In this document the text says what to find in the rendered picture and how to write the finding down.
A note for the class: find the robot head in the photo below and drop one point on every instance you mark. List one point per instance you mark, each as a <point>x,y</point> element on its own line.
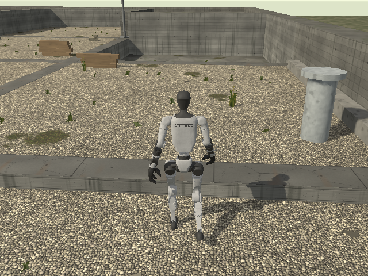
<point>183,100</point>

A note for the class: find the robot left forearm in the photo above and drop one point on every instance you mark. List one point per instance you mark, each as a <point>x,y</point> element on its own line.
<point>155,156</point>

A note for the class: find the robot right upper arm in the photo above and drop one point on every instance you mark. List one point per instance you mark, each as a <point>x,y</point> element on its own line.
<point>201,120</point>

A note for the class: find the robot right hand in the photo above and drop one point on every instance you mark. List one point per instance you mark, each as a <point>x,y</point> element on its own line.
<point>207,157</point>

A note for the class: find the robot right forearm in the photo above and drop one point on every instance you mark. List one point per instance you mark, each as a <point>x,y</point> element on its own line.
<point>210,149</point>

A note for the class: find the robot left hand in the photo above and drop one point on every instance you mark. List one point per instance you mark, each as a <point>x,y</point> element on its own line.
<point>151,175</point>

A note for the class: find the right robot thigh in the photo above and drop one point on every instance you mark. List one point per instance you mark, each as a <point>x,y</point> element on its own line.
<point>197,173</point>

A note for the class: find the robot left upper arm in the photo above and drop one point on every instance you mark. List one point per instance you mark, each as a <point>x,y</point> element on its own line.
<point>163,131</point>

